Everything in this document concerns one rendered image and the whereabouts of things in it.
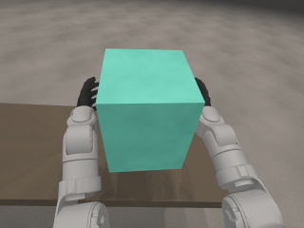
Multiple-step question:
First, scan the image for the left robot upper arm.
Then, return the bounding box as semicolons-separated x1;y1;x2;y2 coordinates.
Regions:
53;201;110;228

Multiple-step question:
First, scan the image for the robot right forearm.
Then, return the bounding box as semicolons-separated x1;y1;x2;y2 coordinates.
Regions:
195;105;284;224

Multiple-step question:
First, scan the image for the robot left forearm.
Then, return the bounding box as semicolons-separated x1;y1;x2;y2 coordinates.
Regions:
53;105;102;228

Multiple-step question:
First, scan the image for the robot right hand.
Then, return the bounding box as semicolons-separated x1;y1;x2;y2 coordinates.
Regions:
195;77;211;106

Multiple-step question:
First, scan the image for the right robot upper arm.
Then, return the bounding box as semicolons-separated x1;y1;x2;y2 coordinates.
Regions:
221;188;287;228

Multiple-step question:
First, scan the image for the carton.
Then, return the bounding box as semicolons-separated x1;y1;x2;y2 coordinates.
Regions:
95;48;205;173

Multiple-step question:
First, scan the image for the table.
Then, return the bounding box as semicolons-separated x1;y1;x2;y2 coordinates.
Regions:
0;103;244;208

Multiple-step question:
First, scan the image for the robot left hand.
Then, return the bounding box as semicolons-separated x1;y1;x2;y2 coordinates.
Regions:
76;77;100;111

